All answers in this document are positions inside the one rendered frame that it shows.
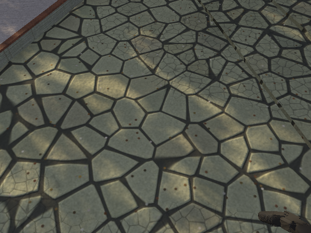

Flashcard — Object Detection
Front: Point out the right robot hand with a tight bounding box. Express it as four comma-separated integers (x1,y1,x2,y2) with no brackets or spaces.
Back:
258,211,311,233

